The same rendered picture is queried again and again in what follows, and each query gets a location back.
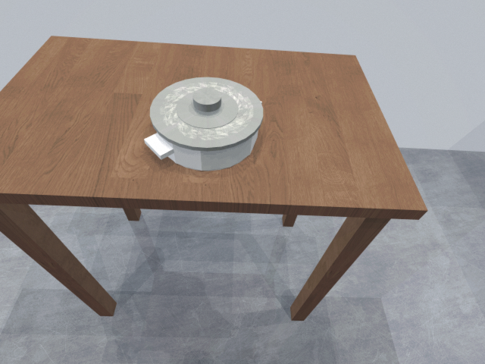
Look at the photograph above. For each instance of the lid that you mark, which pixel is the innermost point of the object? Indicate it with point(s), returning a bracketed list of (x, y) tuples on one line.
[(175, 118)]

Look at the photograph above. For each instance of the table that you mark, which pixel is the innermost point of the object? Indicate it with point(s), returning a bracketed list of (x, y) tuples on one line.
[(74, 118)]

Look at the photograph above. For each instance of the knob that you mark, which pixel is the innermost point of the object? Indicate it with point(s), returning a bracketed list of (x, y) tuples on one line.
[(207, 99)]

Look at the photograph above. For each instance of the pot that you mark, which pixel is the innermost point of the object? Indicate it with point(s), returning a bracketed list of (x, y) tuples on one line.
[(200, 160)]

